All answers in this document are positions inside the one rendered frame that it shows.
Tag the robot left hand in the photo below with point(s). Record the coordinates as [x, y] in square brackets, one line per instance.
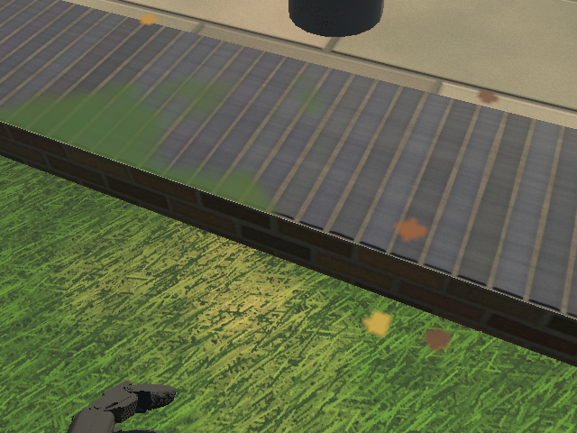
[119, 404]

